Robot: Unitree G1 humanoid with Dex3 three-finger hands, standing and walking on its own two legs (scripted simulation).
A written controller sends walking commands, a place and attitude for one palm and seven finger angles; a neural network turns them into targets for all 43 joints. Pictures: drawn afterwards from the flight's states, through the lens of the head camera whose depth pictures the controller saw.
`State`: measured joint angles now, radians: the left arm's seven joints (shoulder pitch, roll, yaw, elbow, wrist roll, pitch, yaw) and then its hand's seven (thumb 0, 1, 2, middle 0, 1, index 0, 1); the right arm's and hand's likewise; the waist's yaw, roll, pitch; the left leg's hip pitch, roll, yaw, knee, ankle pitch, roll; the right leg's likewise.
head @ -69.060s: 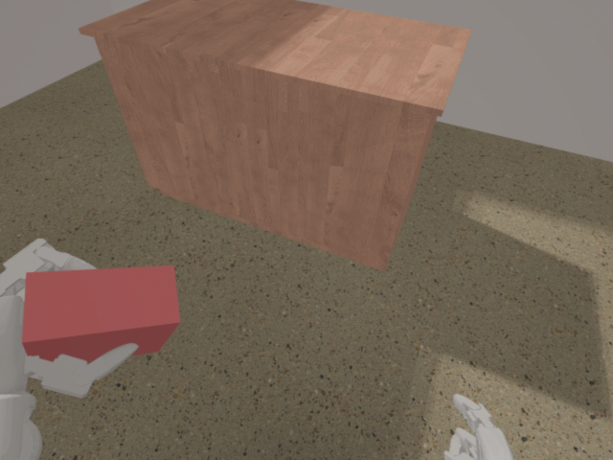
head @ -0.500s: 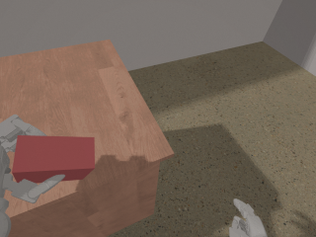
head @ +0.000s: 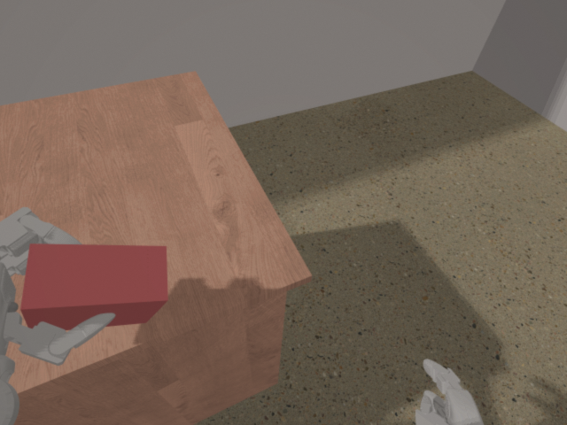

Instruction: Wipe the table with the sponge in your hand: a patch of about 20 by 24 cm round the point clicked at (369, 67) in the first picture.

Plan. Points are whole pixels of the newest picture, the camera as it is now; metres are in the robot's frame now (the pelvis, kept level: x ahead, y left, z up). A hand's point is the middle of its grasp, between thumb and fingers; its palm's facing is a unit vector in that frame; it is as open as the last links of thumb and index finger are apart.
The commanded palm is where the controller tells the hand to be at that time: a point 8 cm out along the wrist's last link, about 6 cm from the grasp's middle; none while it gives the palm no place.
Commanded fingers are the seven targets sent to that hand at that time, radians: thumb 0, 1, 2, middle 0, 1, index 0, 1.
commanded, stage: shuffle to correct the standing spot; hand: left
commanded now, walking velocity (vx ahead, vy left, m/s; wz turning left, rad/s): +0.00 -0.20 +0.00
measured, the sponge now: (117, 289) +0.23 +0.20 +0.13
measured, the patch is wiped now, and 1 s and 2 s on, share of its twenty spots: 0.00 0.00 0.00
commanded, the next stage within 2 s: come to a stop and stand still in 1.90 s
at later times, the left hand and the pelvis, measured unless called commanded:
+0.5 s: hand (67, 288) +0.21 +0.23 +0.16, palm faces +0.35 -0.85 -0.38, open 9.9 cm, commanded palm +0.16 +0.27 +0.18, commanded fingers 0.00 0.10 1.30 -1.20 -1.60 -1.20 -1.60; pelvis +0.00 -0.01 +0.00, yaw +0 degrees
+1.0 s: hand (75, 281) +0.22 +0.23 +0.16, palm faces +0.33 -0.85 -0.42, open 9.9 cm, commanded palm +0.16 +0.27 +0.18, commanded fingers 0.00 0.10 1.30 -1.20 -1.60 -1.20 -1.60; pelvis +0.00 -0.01 +0.00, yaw +0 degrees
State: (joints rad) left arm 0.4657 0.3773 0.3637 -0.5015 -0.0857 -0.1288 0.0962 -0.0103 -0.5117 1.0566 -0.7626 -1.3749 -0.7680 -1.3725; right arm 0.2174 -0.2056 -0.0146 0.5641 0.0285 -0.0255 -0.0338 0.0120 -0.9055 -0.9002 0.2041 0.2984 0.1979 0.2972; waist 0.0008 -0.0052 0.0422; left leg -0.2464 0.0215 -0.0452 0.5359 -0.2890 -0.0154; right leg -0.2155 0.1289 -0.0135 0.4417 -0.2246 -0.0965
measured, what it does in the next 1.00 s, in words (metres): stands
